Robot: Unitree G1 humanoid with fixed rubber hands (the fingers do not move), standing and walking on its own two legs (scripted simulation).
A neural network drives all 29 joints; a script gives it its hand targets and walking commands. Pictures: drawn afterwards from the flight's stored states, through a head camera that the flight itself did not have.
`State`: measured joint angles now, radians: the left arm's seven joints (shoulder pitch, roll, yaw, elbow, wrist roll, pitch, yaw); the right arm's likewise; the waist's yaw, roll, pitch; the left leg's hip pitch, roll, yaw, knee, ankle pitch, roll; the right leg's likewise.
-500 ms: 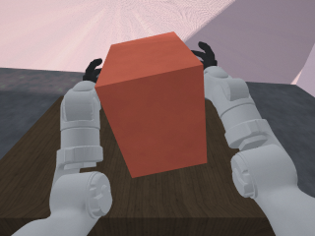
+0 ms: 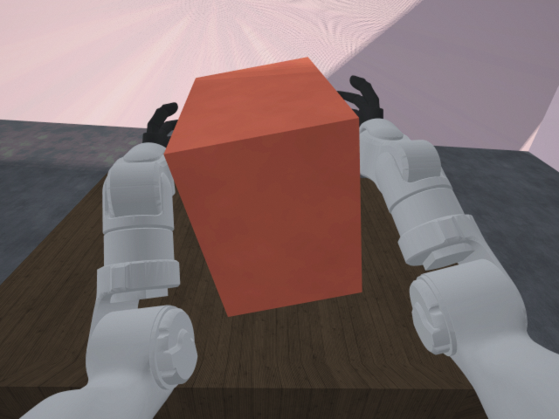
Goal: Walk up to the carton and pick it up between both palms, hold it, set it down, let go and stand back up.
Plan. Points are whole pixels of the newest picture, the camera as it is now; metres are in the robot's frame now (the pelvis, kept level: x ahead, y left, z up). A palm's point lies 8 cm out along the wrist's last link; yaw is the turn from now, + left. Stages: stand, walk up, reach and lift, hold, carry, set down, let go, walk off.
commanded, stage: hold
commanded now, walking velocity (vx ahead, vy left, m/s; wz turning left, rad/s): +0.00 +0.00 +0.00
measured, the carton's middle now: (271, 175) +0.38 -0.01 +0.25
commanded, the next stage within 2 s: none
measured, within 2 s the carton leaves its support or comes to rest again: neither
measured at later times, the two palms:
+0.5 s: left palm (156, 153) +0.36 +0.14 +0.30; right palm (366, 129) +0.36 -0.13 +0.33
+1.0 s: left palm (155, 153) +0.36 +0.14 +0.30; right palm (365, 128) +0.36 -0.13 +0.33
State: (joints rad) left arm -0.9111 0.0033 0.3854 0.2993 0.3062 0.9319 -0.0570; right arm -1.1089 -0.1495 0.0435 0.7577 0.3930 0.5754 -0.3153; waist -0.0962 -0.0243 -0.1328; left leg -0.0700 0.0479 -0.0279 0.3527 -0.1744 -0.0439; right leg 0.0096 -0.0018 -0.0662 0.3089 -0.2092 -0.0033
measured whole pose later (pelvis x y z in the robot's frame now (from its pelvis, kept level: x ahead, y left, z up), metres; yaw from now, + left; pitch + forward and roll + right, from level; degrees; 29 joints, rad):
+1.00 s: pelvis +0.00 +0.00 +0.00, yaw +0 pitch -6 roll -1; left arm -0.95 0.02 0.38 0.36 0.31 0.92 -0.05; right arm -1.14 -0.16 0.03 0.80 0.40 0.59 -0.32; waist -0.09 -0.03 -0.14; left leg -0.09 0.04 -0.04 0.36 -0.17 -0.04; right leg -0.01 0.01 -0.05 0.31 -0.21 -0.01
